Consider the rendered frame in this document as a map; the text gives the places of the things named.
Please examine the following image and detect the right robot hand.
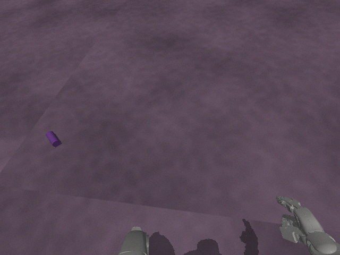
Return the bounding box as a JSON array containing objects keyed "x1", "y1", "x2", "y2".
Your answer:
[{"x1": 276, "y1": 196, "x2": 325, "y2": 245}]

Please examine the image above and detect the right robot arm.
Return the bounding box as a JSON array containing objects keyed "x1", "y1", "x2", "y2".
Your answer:
[{"x1": 306, "y1": 232, "x2": 340, "y2": 255}]

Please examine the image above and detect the can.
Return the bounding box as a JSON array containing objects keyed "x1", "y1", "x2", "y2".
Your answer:
[{"x1": 46, "y1": 131, "x2": 60, "y2": 147}]

